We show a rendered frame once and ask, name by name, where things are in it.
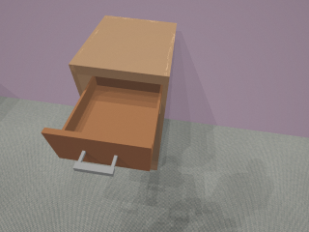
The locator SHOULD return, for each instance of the handle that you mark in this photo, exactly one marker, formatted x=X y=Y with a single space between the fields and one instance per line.
x=80 y=166

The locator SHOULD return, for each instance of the drawer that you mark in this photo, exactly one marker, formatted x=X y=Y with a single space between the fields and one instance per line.
x=113 y=117

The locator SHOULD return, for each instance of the cabinet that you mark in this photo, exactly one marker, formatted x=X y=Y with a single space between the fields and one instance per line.
x=130 y=49

